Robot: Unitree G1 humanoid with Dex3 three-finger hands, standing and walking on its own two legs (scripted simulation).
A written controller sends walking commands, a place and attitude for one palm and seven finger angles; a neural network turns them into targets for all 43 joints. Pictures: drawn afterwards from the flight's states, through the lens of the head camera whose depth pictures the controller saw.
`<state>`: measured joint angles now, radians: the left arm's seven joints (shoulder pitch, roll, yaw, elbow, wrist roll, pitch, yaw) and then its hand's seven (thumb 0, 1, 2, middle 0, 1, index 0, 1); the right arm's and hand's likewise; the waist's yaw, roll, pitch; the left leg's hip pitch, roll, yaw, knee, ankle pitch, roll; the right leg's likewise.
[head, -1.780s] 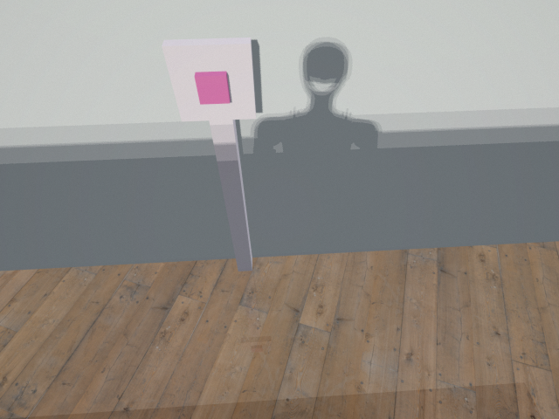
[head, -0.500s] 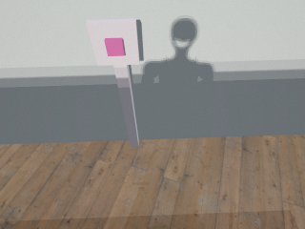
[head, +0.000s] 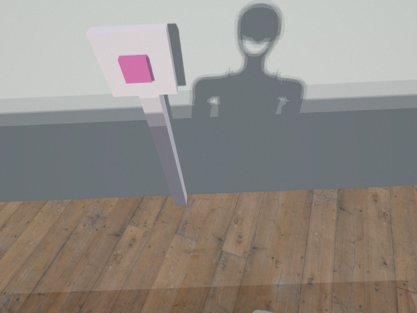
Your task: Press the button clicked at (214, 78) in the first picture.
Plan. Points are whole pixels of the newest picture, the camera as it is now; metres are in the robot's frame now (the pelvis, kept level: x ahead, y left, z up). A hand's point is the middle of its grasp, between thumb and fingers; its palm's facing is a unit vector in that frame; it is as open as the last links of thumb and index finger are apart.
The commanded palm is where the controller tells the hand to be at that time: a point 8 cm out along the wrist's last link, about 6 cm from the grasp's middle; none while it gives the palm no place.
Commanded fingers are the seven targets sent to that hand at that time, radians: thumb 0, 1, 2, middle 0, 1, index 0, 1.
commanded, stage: take the last steps up to it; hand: left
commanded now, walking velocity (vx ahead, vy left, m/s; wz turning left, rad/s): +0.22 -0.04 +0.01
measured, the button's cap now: (136, 68) +0.64 +0.19 +0.10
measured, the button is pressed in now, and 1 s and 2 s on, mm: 0 0 0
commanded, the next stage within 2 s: come to a stop and stand still in 0.18 s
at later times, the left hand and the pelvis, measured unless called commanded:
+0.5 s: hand out of the picture +0.09 +0.12 -0.17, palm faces +0.11 -0.99 -0.12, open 7.3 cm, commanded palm none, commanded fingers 0.00 0.90 0.90 -0.20 -0.30 -0.20 -0.30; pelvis +0.13 -0.01 +0.01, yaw +0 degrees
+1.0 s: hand (161, 301) +0.17 +0.12 -0.16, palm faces +0.06 -0.97 -0.23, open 7.3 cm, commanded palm none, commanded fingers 0.00 0.90 0.90 -0.20 -0.30 -0.20 -0.30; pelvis +0.12 -0.07 +0.01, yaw +2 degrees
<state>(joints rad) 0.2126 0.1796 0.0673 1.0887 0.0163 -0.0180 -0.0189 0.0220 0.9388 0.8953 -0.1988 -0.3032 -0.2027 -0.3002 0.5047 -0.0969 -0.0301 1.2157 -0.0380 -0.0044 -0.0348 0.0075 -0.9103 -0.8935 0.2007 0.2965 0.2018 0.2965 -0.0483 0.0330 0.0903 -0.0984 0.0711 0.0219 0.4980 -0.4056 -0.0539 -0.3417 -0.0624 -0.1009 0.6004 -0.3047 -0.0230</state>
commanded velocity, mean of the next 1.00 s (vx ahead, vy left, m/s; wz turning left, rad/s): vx -0.02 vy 0.04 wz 0.00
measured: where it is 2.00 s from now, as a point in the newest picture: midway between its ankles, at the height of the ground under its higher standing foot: outside the picture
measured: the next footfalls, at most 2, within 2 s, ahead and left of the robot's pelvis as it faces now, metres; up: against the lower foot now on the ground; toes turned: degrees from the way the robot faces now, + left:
left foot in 0.36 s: +0.21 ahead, +0.09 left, +0.00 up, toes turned +9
right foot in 0.74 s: +0.17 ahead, -0.20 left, +0.00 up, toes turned -2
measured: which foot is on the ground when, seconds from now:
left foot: down 0.00-0.00, up 0.02-0.34, down 0.36-0.72, up 0.74-1.00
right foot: down 0.00-0.38, up 0.40-0.72, down 0.74-1.00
